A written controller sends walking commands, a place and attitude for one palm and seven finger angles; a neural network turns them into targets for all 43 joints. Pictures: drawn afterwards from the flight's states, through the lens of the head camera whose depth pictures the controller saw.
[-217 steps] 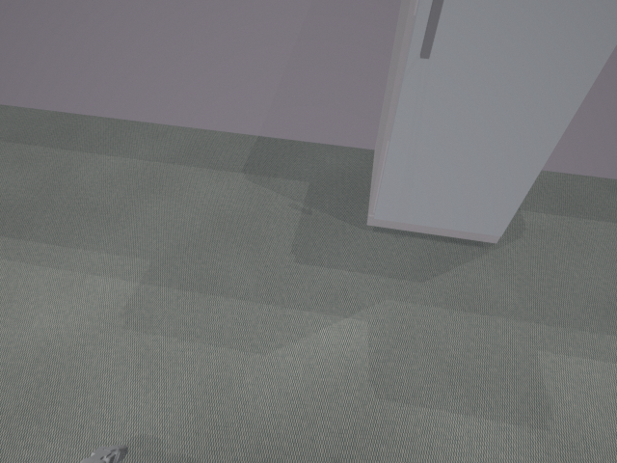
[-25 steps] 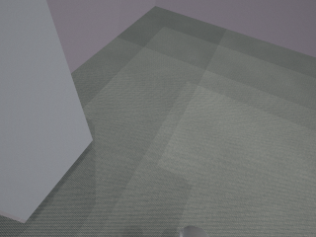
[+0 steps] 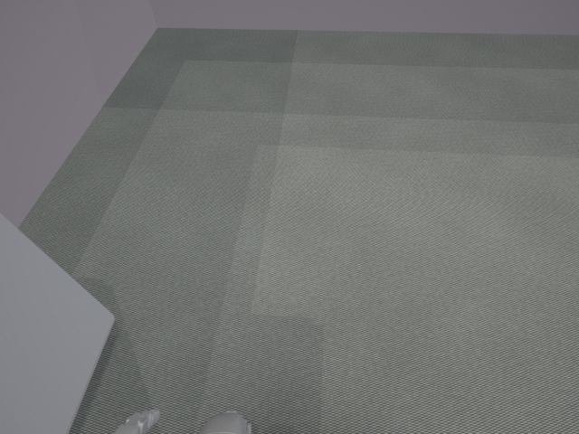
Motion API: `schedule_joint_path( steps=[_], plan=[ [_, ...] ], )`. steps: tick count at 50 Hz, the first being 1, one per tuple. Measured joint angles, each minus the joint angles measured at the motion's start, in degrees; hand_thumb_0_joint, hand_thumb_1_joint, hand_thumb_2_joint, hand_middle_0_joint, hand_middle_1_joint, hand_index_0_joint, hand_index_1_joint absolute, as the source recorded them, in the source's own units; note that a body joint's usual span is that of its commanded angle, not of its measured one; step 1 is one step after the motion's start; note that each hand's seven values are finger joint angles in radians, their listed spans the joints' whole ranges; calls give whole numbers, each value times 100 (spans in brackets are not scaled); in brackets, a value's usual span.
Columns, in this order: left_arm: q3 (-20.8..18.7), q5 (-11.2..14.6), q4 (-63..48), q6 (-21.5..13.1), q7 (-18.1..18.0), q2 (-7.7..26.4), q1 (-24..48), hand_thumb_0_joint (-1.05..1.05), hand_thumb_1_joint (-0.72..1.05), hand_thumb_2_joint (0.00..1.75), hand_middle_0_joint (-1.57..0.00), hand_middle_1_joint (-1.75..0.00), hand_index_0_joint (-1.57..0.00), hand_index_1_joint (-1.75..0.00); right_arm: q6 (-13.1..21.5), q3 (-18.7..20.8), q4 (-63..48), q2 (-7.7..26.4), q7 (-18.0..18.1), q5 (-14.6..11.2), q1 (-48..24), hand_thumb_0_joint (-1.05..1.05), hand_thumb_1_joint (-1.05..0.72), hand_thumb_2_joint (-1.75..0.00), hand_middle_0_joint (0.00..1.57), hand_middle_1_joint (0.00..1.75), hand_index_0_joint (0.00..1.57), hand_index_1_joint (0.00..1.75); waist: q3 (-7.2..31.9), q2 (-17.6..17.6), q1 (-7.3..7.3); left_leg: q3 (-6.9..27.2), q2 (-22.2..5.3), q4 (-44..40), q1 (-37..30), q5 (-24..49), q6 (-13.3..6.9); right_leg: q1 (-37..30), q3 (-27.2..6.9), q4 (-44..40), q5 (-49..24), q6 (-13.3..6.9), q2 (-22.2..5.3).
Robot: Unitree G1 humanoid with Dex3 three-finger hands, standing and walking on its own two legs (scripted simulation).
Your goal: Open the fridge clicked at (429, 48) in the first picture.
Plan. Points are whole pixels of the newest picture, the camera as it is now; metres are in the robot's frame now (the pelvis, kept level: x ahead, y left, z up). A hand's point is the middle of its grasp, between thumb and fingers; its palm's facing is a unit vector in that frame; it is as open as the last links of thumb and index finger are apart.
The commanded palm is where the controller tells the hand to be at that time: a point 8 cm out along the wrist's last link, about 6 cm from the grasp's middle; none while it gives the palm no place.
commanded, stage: walk to a spot facing it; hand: left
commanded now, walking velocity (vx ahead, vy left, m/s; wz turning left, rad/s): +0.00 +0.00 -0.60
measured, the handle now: out of the picture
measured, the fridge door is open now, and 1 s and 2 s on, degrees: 0 0 0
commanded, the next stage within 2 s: turn to face it in 1.54 s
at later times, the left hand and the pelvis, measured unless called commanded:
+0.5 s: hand out of the picture +0.12 +0.23 -0.17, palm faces -0.28 -0.94 -0.20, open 7.4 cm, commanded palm none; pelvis -0.01 +0.05 +0.01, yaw -19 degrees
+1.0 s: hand (231, 426) +0.15 +0.11 -0.15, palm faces -0.51 -0.83 -0.23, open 7.4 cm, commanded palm none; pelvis +0.03 -0.04 +0.01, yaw -35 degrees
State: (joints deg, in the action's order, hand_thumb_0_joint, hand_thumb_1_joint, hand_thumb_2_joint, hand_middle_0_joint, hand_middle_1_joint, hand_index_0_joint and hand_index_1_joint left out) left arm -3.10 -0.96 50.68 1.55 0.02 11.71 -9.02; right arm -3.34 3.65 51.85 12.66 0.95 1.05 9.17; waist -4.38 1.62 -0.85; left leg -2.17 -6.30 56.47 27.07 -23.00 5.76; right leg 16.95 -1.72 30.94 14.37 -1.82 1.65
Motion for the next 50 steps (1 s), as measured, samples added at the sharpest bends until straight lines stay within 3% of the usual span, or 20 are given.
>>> schedule_joint_path(
  steps=[6,8,11,14,17,26,31,33,34,36,39,43,50],
  plan=[
    [-46,-18,-2,101,20,105,-57,1,90,90,-20,-30,-20,-30,122,-56,-185,-73,15,-56,-191,0,-91,-90,20,30,20,30,57,-224,119,-115,320,-1614,-673,169,-104,230,-361,201,-4,200,117],
    [-93,30,3,168,18,204,-72,1,90,90,-20,-30,-20,-30,209,-92,-203,-136,35,-44,-171,0,-91,-89,20,30,20,30,75,-412,130,-255,410,-2137,-912,481,-355,412,-518,536,167,264,132],
    [-181,-4,53,263,56,298,-134,1,91,90,-20,-30,-20,-30,214,-178,-233,-203,13,13,-64,0,-91,-89,20,30,20,30,75,-536,183,-514,307,-2171,-1017,489,-710,906,-308,2080,1067,431,154],
    [-258,-47,98,291,157,344,-250,1,91,90,-20,-30,-20,-30,200,-196,-210,-240,49,36,62,0,-91,-89,20,30,20,30,96,-513,189,-717,185,-2550,-1235,638,-756,1225,-44,3347,893,567,15],
    [-289,-44,138,301,197,356,-372,1,91,90,-20,-30,-20,-30,231,-178,-177,-255,68,32,157,0,-91,-89,20,30,20,30,97,-459,185,-940,92,-2832,-1384,757,-767,1269,78,3792,688,674,-179],
    [-243,-19,249,392,191,228,-292,1,91,90,-20,-30,-20,-30,266,-67,48,-252,21,39,444,0,-91,-89,20,30,20,30,-21,-262,10,-1612,-206,-2827,-1524,665,-680,728,467,2538,1040,738,-548],
    [-167,-9,129,271,175,95,-19,1,91,90,-20,-30,-20,-30,209,38,233,-103,-34,54,567,0,-91,-89,20,30,20,30,-97,-62,-117,-1974,-460,-2399,-1447,438,-494,288,731,1281,979,568,-464],
    [-128,-14,46,152,166,77,36,1,91,90,-20,-30,-20,-30,180,74,267,-14,-59,35,683,0,-91,-89,20,30,20,30,-48,21,-135,-2068,-616,-1963,-1321,219,-367,-44,830,480,573,342,-391],
    [-104,-28,47,69,140,39,84,1,91,90,-20,-30,-20,-30,133,92,303,52,-68,24,706,0,-91,-89,20,30,20,30,-42,136,-142,-1864,-684,-1506,-1134,-167,-289,-21,846,517,629,138,-305],
    [-42,6,22,-22,86,-19,101,1,91,90,-20,-30,-20,-30,-32,95,371,133,-66,28,718,0,-91,-89,20,30,20,30,-4,238,-151,-1107,-496,-389,-647,-727,-231,-21,820,621,727,-87,-218],
    [-27,45,26,-133,21,-59,-77,1,91,90,-20,-30,-20,-30,-102,90,429,143,-122,67,647,1,-91,-89,20,29,20,30,111,192,-77,-474,-250,654,-106,-230,-196,-294,641,181,546,-149,-111],
    [22,50,197,-280,39,-86,-410,1,91,90,-20,-30,-20,-30,62,86,327,119,-177,103,462,1,-91,-90,20,29,19,30,226,111,-56,-174,-217,729,300,550,-69,-705,380,-508,273,-224,21],
    [96,12,528,-439,62,-242,-979,1,91,90,-20,-30,-20,-30,196,71,203,118,-188,87,92,1,-91,-90,20,29,19,30,275,94,107,-18,-178,193,648,957,1,-1251,65,-986,298,-246,185]
  ],
)
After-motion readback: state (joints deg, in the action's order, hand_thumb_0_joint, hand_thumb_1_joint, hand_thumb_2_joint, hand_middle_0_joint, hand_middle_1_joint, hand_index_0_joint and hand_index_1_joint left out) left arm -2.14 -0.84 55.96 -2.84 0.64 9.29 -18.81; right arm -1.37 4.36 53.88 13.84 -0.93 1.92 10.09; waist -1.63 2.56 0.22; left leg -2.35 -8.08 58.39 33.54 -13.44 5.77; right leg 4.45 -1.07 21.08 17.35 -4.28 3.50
